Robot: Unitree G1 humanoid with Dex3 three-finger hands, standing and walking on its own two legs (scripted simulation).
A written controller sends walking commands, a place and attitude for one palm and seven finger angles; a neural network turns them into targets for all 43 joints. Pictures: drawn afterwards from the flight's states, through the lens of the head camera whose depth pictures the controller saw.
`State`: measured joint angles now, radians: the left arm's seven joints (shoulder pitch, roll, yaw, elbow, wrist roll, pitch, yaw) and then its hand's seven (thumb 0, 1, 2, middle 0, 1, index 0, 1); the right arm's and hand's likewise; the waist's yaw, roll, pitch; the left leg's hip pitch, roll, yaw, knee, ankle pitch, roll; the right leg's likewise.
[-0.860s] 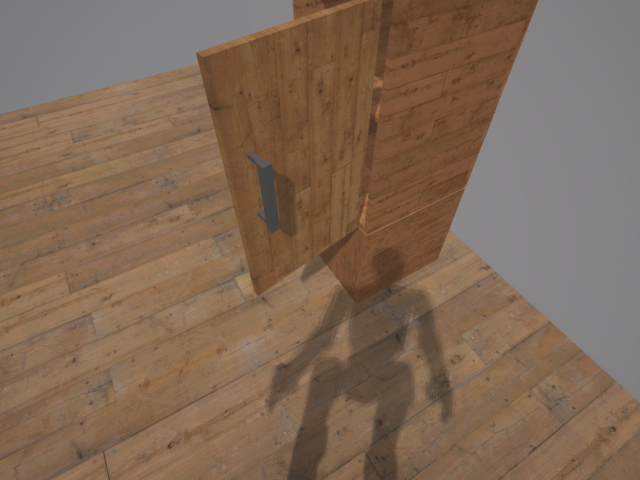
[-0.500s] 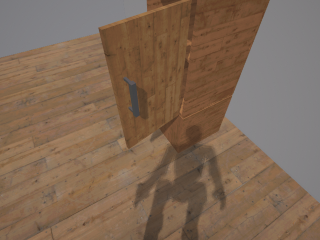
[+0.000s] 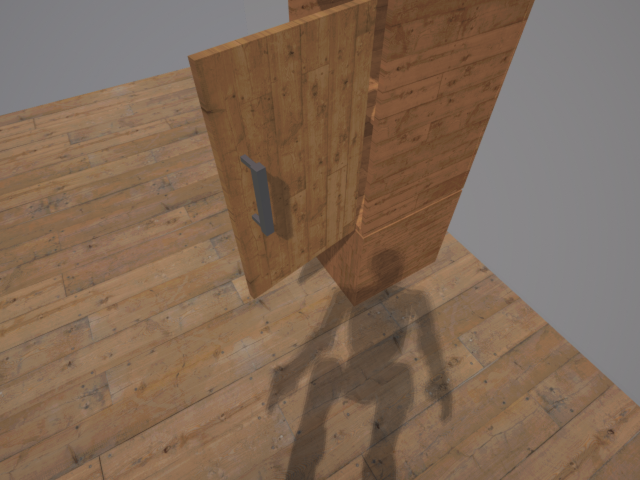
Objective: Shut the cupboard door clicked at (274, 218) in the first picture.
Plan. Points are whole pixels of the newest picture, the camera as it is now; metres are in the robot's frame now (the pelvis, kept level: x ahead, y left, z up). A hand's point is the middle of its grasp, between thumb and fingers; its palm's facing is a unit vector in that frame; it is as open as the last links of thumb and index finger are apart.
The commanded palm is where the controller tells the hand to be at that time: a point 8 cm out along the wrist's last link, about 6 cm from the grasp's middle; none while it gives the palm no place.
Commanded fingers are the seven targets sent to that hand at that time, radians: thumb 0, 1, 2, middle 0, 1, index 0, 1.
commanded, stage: walk to a spot facing it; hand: left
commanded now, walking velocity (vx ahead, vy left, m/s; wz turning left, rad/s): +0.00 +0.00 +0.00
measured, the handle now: (257, 196) +0.57 +0.15 -0.01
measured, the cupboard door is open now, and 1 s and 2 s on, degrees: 100 100 100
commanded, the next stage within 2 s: none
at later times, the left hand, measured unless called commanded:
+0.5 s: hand out of the picture +0.04 +0.18 -0.18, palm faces -0.13 -0.95 -0.28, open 7.4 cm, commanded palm none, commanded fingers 0.00 0.90 0.90 -0.20 -0.30 -0.20 -0.30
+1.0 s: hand out of the picture +0.09 +0.17 -0.18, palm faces -0.36 -0.90 -0.24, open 7.4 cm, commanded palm none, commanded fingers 0.00 0.90 0.90 -0.20 -0.30 -0.20 -0.30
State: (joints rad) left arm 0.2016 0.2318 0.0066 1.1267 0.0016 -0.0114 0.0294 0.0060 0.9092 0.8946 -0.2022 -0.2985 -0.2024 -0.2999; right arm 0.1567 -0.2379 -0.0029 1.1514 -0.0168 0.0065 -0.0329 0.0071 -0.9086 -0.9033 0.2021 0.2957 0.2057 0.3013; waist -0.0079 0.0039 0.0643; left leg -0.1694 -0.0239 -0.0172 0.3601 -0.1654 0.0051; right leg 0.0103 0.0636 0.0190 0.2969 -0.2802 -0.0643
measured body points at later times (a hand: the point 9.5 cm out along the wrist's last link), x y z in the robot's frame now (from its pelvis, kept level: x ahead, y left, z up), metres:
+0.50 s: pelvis -0.03 -0.02 -0.02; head +0.01 -0.05 +0.42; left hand +0.05 +0.23 -0.16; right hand -0.02 -0.27 -0.19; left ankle +0.02 +0.12 -0.74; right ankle -0.07 -0.10 -0.75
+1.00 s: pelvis -0.03 +0.00 -0.01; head +0.02 -0.01 +0.43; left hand +0.11 +0.22 -0.16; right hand +0.00 -0.29 -0.13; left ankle +0.03 +0.13 -0.75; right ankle -0.07 -0.10 -0.74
